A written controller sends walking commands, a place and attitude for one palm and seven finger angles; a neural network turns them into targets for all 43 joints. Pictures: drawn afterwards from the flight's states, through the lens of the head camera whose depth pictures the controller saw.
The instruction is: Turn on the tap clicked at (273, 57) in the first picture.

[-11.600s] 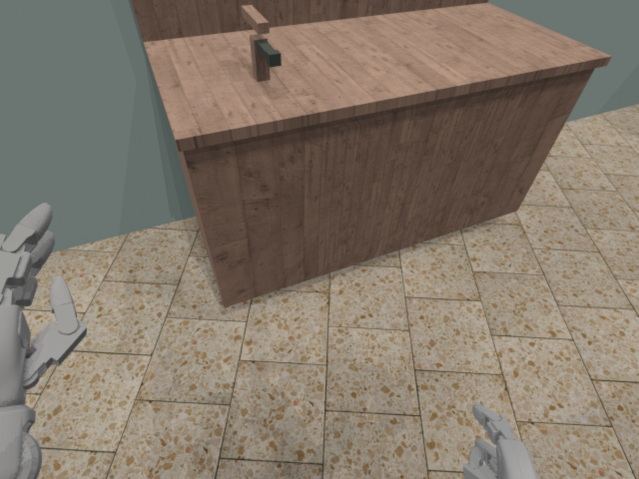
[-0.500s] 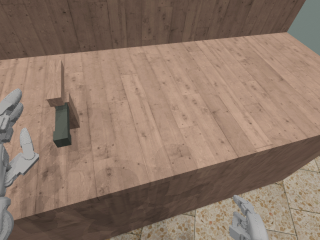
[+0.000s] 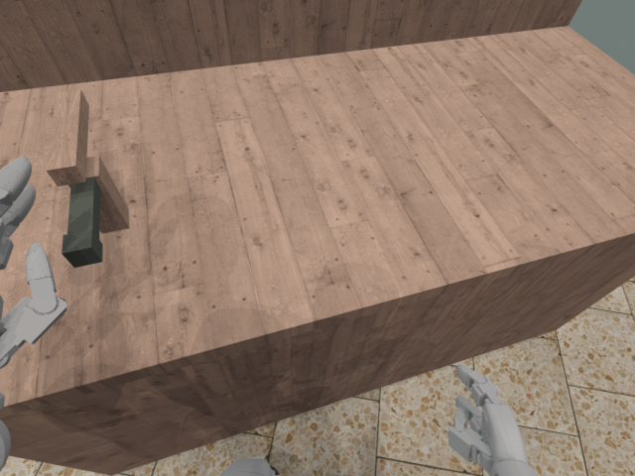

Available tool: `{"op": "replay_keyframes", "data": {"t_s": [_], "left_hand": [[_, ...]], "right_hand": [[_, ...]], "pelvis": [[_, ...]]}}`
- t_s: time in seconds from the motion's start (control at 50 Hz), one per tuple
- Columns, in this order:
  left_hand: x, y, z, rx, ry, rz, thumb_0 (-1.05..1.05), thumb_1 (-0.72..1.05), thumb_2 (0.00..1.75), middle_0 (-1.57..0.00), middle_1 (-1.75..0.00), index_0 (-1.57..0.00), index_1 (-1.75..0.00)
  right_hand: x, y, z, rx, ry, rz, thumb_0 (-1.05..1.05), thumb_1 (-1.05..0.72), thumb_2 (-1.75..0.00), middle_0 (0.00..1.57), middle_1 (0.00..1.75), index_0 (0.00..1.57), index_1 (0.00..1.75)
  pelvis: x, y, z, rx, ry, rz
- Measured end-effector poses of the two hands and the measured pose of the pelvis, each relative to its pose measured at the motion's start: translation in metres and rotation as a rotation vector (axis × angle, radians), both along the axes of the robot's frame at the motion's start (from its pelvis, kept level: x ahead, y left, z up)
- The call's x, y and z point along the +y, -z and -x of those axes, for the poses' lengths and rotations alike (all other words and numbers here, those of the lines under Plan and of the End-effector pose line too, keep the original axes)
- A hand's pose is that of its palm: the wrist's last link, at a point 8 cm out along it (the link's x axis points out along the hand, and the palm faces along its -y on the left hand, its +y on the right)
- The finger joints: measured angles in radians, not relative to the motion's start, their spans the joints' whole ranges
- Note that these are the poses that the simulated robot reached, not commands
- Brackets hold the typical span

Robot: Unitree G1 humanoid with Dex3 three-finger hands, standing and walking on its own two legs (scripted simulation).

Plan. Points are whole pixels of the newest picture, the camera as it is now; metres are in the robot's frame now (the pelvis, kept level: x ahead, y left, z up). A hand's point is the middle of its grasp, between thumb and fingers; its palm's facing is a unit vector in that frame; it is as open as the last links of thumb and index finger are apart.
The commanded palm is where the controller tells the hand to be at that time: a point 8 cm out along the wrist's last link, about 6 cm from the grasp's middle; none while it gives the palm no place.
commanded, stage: shuffle to correct the standing spot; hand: left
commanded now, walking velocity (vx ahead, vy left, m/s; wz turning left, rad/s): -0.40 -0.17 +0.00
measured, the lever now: (83, 248) +0.31 +0.29 +0.11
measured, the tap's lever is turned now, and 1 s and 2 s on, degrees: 0 0 0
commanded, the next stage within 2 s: come to a stop and stand still in 0.60 s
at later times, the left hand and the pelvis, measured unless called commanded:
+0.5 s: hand (74, 353) +0.18 +0.22 +0.17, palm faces +0.34 -0.84 -0.42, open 7.4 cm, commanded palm +0.13 +0.25 +0.18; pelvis -0.04 -0.03 -0.01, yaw +0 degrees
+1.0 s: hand (92, 329) +0.20 +0.21 +0.17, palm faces +0.37 -0.84 -0.41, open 7.4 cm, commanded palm +0.14 +0.24 +0.18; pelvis -0.02 -0.03 +0.00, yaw -1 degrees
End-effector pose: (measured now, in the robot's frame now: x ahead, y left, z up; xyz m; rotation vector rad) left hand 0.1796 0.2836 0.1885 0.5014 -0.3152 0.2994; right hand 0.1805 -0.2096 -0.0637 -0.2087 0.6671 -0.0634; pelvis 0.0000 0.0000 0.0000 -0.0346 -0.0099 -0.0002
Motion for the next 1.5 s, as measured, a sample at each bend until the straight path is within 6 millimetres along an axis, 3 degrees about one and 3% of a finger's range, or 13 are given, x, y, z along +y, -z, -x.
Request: {"op": "replay_keyframes", "data": {"t_s": [0.26, 0.4, 0.54, 0.66, 0.78, 0.94, 1.16, 1.32, 1.5], "left_hand": [[-0.024, -0.007, 0.017, -0.016, 0.074, -0.122, 0.01, 0.88, 0.90, -0.21, -0.31, -0.22, -0.30], [-0.031, -0.001, 0.034, 0.004, 0.035, -0.048, 0.01, 0.88, 0.90, -0.21, -0.31, -0.22, -0.30], [-0.026, 0.002, 0.034, -0.005, 0.007, -0.009, 0.01, 0.88, 0.90, -0.21, -0.31, -0.22, -0.30], [-0.040, -0.002, 0.035, -0.014, 0.019, -0.028, 0.01, 0.88, 0.90, -0.21, -0.31, -0.21, -0.30], [-0.053, 0.011, 0.035, 0.022, 0.038, 0.040, 0.01, 0.88, 0.90, -0.21, -0.31, -0.22, -0.30], [-0.042, 0.004, 0.024, 0.013, -0.005, 0.024, 0.01, 0.88, 0.90, -0.21, -0.31, -0.22, -0.30], [-0.023, 0.011, 0.001, 0.054, -0.031, 0.049, 0.01, 0.89, 0.90, -0.21, -0.31, -0.21, -0.30], [-0.016, 0.006, -0.005, 0.042, -0.024, 0.035, 0.01, 0.88, 0.90, -0.21, -0.31, -0.22, -0.30], [-0.009, 0.011, -0.008, 0.053, -0.049, 0.066, 0.01, 0.89, 0.90, -0.21, -0.31, -0.21, -0.30]], "right_hand": [[-0.049, 0.012, 0.041, 0.037, 0.081, 0.073, 0.02, -0.91, -0.90, 0.20, 0.30, 0.20, 0.30], [-0.058, 0.019, 0.067, 0.082, 0.089, 0.066, 0.02, -0.91, -0.90, 0.20, 0.30, 0.20, 0.30], [-0.052, 0.012, 0.080, 0.077, 0.099, 0.056, 0.02, -0.91, -0.90, 0.20, 0.30, 0.20, 0.30], [-0.050, 0.014, 0.078, 0.052, 0.063, -0.008, 0.02, -0.91, -0.90, 0.20, 0.30, 0.20, 0.30], [-0.066, 0.013, 0.081, 0.055, 0.090, 0.016, 0.02, -0.91, -0.89, 0.21, 0.30, 0.20, 0.30], [-0.074, 0.009, 0.080, 0.079, 0.128, 0.051, 0.02, -0.91, -0.90, 0.20, 0.30, 0.20, 0.30], [-0.045, 0.005, 0.046, 0.065, 0.100, 0.016, 0.02, -0.91, -0.90, 0.20, 0.30, 0.20, 0.30], [-0.021, 0.000, 0.019, 0.039, 0.054, -0.015, 0.02, -0.91, -0.90, 0.20, 0.30, 0.20, 0.30], [-0.016, -0.002, 0.011, 0.050, 0.040, -0.005, 0.01, -0.91, -0.90, 0.20, 0.30, 0.20, 0.30]], "pelvis": [[-0.022, 0.009, 0.026, 0.022, -0.004, -0.008], [-0.027, 0.010, 0.032, 0.012, 0.001, -0.024], [-0.027, 0.005, 0.037, -0.006, 0.008, -0.024], [-0.039, 0.007, 0.044, -0.024, 0.014, 0.017], [-0.044, 0.009, 0.044, -0.013, 0.025, -0.004], [-0.038, 0.002, 0.031, -0.019, 0.022, -0.008], [-0.020, -0.004, 0.012, -0.015, 0.025, -0.010], [-0.013, -0.006, 0.004, -0.008, 0.021, -0.008], [-0.009, -0.006, 0.000, -0.007, 0.017, -0.008]]}}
